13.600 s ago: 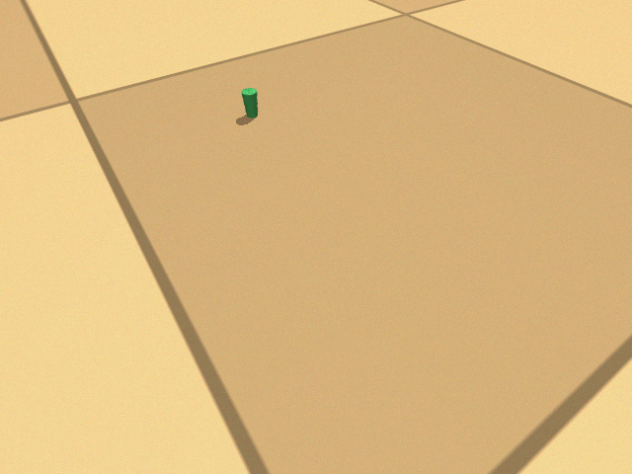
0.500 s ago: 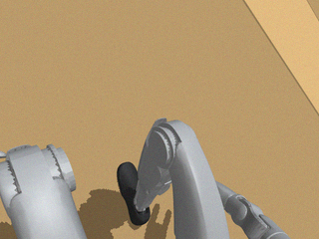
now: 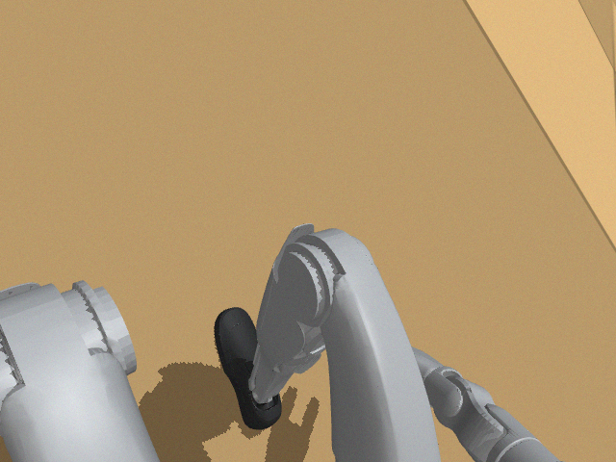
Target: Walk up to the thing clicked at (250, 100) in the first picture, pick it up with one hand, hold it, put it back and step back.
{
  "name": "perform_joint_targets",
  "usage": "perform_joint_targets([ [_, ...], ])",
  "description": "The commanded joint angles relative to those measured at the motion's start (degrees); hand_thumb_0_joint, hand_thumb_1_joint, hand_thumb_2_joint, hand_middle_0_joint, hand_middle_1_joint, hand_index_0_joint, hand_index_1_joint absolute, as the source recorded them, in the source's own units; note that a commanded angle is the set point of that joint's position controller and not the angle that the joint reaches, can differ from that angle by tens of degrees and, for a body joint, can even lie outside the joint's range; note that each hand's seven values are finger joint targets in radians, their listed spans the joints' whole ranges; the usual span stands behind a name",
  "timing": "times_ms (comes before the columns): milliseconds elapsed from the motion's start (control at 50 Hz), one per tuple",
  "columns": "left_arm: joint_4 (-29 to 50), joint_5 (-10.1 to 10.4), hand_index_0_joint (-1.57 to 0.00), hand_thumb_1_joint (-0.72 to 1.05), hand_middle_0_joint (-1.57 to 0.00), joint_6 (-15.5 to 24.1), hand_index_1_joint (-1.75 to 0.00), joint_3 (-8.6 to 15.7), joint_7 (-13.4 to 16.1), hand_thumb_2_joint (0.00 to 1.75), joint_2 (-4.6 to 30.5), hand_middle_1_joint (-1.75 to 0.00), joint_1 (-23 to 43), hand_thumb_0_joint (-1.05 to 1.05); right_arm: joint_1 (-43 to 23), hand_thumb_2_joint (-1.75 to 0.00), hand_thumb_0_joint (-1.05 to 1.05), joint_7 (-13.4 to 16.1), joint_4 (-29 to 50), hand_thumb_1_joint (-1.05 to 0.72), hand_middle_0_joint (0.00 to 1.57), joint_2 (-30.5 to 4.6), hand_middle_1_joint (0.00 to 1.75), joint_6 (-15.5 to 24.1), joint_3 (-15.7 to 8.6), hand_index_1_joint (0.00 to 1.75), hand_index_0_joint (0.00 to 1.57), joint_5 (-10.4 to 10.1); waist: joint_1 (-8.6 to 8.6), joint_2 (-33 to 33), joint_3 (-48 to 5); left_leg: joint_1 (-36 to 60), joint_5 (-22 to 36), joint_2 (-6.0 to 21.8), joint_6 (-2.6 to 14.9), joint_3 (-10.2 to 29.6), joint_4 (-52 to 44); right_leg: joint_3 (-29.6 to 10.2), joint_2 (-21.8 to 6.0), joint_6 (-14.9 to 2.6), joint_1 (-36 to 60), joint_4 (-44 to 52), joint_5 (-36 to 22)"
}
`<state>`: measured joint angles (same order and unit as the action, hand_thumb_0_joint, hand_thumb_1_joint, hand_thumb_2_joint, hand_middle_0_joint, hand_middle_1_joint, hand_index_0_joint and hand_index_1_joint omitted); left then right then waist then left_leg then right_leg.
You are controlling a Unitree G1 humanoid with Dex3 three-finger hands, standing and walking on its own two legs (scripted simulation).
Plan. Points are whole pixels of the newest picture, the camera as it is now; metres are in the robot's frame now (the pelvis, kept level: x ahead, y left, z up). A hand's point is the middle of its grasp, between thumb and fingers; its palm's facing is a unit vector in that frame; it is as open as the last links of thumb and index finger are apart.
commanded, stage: close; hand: left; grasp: from the side
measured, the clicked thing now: out of the picture +0.43 +0.28 -0.20
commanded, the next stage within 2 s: settle in 0.26 s
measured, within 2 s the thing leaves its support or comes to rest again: leaves its support in 0.68 s
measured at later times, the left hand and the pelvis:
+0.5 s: hand out of the picture +0.43 +0.29 -0.17, palm faces +0.39 -0.92 -0.01, open 11.7 cm; pelvis +0.00 +0.00 +0.00, yaw +0 degrees
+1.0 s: hand out of the picture +0.41 +0.31 -0.09, palm faces +0.36 -0.93 -0.02, open 11.9 cm; pelvis +0.01 +0.00 +0.02, yaw +2 degrees
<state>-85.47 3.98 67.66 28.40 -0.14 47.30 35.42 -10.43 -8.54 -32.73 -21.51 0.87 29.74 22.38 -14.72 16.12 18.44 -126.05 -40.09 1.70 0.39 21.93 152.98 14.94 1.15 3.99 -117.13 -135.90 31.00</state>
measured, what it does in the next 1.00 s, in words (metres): stands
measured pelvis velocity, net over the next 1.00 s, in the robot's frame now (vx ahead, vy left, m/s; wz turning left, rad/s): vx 0.01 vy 0.00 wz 0.04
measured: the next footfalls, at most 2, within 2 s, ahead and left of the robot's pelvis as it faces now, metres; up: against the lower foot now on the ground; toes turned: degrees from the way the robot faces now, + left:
none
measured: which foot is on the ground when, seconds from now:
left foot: down 0.00-1.00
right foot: down 0.00-1.00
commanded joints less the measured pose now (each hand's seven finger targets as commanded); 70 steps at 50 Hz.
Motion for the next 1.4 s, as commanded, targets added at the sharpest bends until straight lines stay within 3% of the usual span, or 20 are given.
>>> perform_joint_targets([
  [0, 7.31, 0.09, -0.52, 0.17, -0.54, 3.38, -0.53, 0.17, 0.70, 0.59, 8.75, -0.52, 12.04, 0.00, 1.04, -0.90, 0.00, 1.09, 0.99, -0.88, 0.20, -21.23, 0.30, -0.75, -6.97, 0.30, 0.20, -0.29, -6.77, -31.11, -29.95, 21.42, 3.15, 2.97, -2.12, -4.22, -21.43, 5.78, 3.07, -3.72, 13.07, 7.95, -4.78],
  [140, 6.70, -0.84, -0.75, 0.25, -0.76, 3.83, -0.76, 0.58, 1.91, 0.78, 10.25, -0.76, 14.53, 0.00, 1.46, -0.90, 0.00, 1.09, 1.02, -0.89, 0.20, -21.39, 0.30, -1.41, -6.47, 0.30, 0.20, 0.12, -7.91, -32.31, -29.50, 21.26, 3.64, 2.98, -2.28, -3.72, -21.66, 6.28, 3.10, -3.70, 13.44, 7.70, -5.20],
  [420, 7.34, -0.93, -1.09, 0.26, -1.11, 2.91, -1.24, 0.44, 1.56, 1.19, 9.65, -1.21, 12.77, 0.00, 1.48, -0.91, 0.00, 0.84, 1.40, -0.92, 0.20, -21.61, 0.30, -2.10, -6.94, 0.30, 0.20, -0.07, -6.99, -32.95, -30.61, 23.02, 5.40, 3.25, -2.51, -3.84, -21.88, 6.18, 3.16, -3.87, 13.64, 7.77, -6.05],
  [480, 9.81, -0.56, -1.13, 0.27, -1.15, 2.63, -1.29, -0.46, 1.09, 1.24, 8.60, -1.26, 13.65, 0.00, 1.39, -0.91, 0.00, 0.79, 1.52, -0.92, 0.20, -21.53, 0.30, -2.21, -7.06, 0.30, 0.20, -0.24, -7.06, -33.26, -31.25, 22.82, 6.36, 3.11, -2.48, -4.20, -21.62, 5.98, 3.04, -3.85, 14.44, 7.88, -6.94],
  [540, 12.90, -0.05, -1.15, 0.21, -1.17, 2.05, -1.31, 1.79, 1.19, 1.24, 10.54, -1.28, 12.82, 0.00, 2.36, -0.91, 0.00, 0.81, 1.15, -0.92, 0.20, -21.36, 0.30, -2.38, -7.64, 0.30, 0.20, -0.41, -5.59, -34.30, -33.85, 23.73, 7.59, 3.00, -2.48, -4.82, -21.37, 5.52, 3.10, -4.00, 15.47, 7.91, -7.71],
  [640, 22.47, 0.49, -1.18, 0.16, -1.20, 0.91, -1.35, 1.28, 1.09, 1.24, 9.12, -1.31, 15.12, 0.00, 3.49, -0.91, 0.00, 0.60, 0.67, -0.92, 0.20, -21.01, 0.30, -2.15, -9.64, 0.30, 0.20, -0.96, -5.24, -37.41, -37.98, 25.86, 9.43, 2.79, -2.63, -6.00, -21.61, 4.56, 2.86, -4.14, 16.50, 7.86, -9.33],
  [680, 25.82, 0.13, -1.20, 0.14, -1.22, -0.28, -1.36, 2.61, 1.14, 1.24, 11.29, -1.33, 14.66, 0.00, 4.37, -0.91, 0.00, 0.75, 0.58, -0.92, 0.20, -20.62, 0.30, -2.24, -10.52, 0.30, 0.20, -1.39, -4.06, -38.47, -40.32, 26.00, 9.37, 2.65, -2.48, -6.95, -21.88, 3.80, 2.85, -4.39, 17.26, 8.43, -9.18],
  [760, 29.43, 0.29, -1.23, 0.13, -1.24, -3.26, -1.40, -1.33, 0.36, 1.28, 5.40, -1.37, 14.45, 0.00, 5.55, -0.91, 0.00, 0.65, -0.27, -0.92, 0.20, -19.53, 0.30, -2.49, -12.46, 0.30, 0.20, -2.75, -3.47, -39.15, -39.18, 25.41, 5.99, 2.48, -2.54, -7.20, -24.08, 3.19, 2.30, -4.71, 13.58, 8.96, -6.43],
  [780, 31.32, 0.23, -1.24, 0.14, -1.26, -3.95, -1.41, 1.06, 0.68, 1.28, 7.74, -1.38, 13.75, 0.00, 5.48, -0.91, 0.00, 0.78, 0.84, -0.92, 0.20, -20.14, 0.30, -2.36, -13.31, 0.30, 0.20, -3.05, -2.69, -39.41, -40.84, 25.96, 6.18, 2.51, -2.52, -7.14, -24.43, 3.18, 2.26, -4.79, 13.66, 8.91, -6.76],
  [840, 34.83, 0.51, -1.26, 0.14, -1.27, -6.27, -1.42, -0.48, -0.13, 1.28, 5.34, -1.39, 12.55, 0.00, 6.59, -0.91, 0.00, 0.75, 0.66, -0.91, 0.20, -19.15, 0.30, -2.48, -14.99, 0.30, 0.20, -4.27, -1.34, -39.36, -42.86, 25.62, 6.32, 2.09, -2.35, -8.18, -25.03, 2.14, 1.96, -5.03, 13.00, 8.99, -6.95],
  [920, 36.35, 1.85, -1.30, 0.12, -1.31, -9.84, -1.44, -4.87, -1.83, 1.28, -1.49, -1.41, 10.72, 0.00, 9.15, -0.91, 0.00, 0.63, -0.55, -0.91, 0.20, -17.51, 0.30, -2.33, -16.78, 0.30, 0.20, -6.36, -0.82, -38.11, -42.60, 24.39, 5.26, 1.58, -2.10, -8.64, -26.88, 1.33, 1.57, -5.27, 10.74, 9.57, -5.82],
  [940, 38.42, 2.05, -1.29, 0.12, -1.30, -10.56, -1.44, -3.13, -1.94, 1.28, -0.18, -1.41, 10.83, 0.00, 8.46, -0.90, 0.00, 0.75, 0.60, -0.91, 0.20, -17.84, 0.30, -2.19, -17.88, 0.30, 0.20, -7.13, 0.23, -37.43, -43.10, 23.93, 3.74, 1.53, -1.91, -8.45, -27.58, 1.16, 1.40, -5.37, 9.06, 9.50, -4.71],
  [1080, 43.24, 3.35, -1.25, 0.10, -1.26, -16.15, -1.40, -6.30, -4.20, 1.25, -5.80, -1.37, 11.11, 0.00, 12.93, -0.90, 0.00, 1.06, -1.36, -0.90, 0.20, -14.60, 0.30, -2.23, -21.69, 0.30, 0.20, -10.62, 2.29, -35.20, -46.25, 21.06, 0.93, 0.18, -0.89, -11.12, -29.12, -1.42, 0.68, -5.79, 7.75, 11.08, -2.06],
  [1120, 43.28, 3.49, -1.24, 0.08, -1.24, -17.55, -1.38, -5.57, -4.70, 1.23, -5.87, -1.36, 11.03, 0.00, 13.50, -0.90, 0.00, 1.29, -1.29, -0.90, 0.20, -14.17, 0.30, -2.39, -22.53, 0.30, 0.20, -11.59, 3.09, -34.33, -46.46, 21.01, -0.90, 0.04, -0.69, -11.22, -30.45, -2.05, 0.25, -5.88, 6.66, 11.64, -0.13],
  [1160, 46.41, 3.39, -1.23, 0.05, -1.24, -18.47, -1.39, -4.54, -5.51, 1.23, -4.32, -1.36, 12.00, 0.00, 14.07, -0.90, 0.00, 1.72, -1.25, -0.90, 0.20, -13.74, 0.30, -2.74, -23.66, 0.30, 0.20, -12.28, 4.09, -34.40, -49.27, 22.74, 0.02, 0.03, -0.69, -11.67, -30.88, -2.80, 0.11, -6.06, 6.40, 11.86, -0.31],
  [1200, 49.56, 3.88, -1.22, 0.03, -1.23, -19.10, -1.38, -6.48, -6.31, 1.22, -6.61, -1.36, 14.54, 0.00, 14.59, -0.90, 0.00, 1.97, -1.51, -0.90, 0.20, -12.80, 0.30, -2.78, -24.34, 0.30, 0.20, -12.86, 4.09, -35.30, -50.97, 23.56, 0.05, -0.25, -0.63, -12.41, -31.48, -3.49, -0.13, -6.22, 6.21, 12.14, 0.00],
  [1240, 49.56, 4.51, -1.22, 0.05, -1.23, -20.33, -1.37, -4.95, -6.85, 1.22, -6.03, -1.35, 13.31, 0.00, 15.55, -0.90, 0.00, 2.26, -1.93, -0.90, 0.20, -12.38, 0.30, -2.74, -25.10, 0.30, 0.20, -13.56, 5.06, -34.42, -52.85, 23.75, 1.30, -0.55, -0.46, -13.43, -31.26, -4.30, -0.23, -6.28, 6.90, 12.77, -0.52],
  [1260, 46.40, 4.77, -1.20, 0.05, -1.21, -20.96, -1.36, -5.69, -7.24, 1.21, -7.93, -1.33, 11.85, 0.00, 15.84, -0.90, 0.00, 2.41, -1.62, -0.90, 0.20, -11.92, 0.30, -2.86, -24.93, 0.30, 0.20, -13.79, 4.10, -32.61, -52.92, 22.52, 1.51, -0.77, -0.24, -13.72, -31.17, -4.48, -0.37, -6.04, 8.31, 13.30, -0.44],
  [1300, 48.52, 5.22, -1.20, 0.05, -1.20, -21.25, -1.35, -3.88, -7.61, 1.21, -6.59, -1.33, 11.59, 0.00, 16.61, -0.90, 0.00, 2.81, -1.83, -0.90, 0.20, -11.63, 0.30, -2.93, -25.86, 0.30, 0.20, -14.44, 5.75, -31.98, -55.15, 23.11, 2.76, -0.90, -0.21, -14.28, -31.90, -5.14, -0.57, -6.12, 9.23, 13.68, -0.83],
  [1380, 47.20, 5.70, -1.20, 0.02, -1.20, -22.85, -1.36, -4.19, -9.08, 1.21, -8.46, -1.33, 9.87, 0.00, 17.07, -0.90, 0.00, 3.56, -1.59, -0.90, 0.20, -10.74, 0.30, -2.97, -26.95, 0.30, 0.20, -15.55, 6.15, -31.07, -56.48, 23.81, 4.51, -1.04, -0.11, -15.40, -32.79, -6.16, -0.93, -6.20, 9.55, 14.57, -1.53],
])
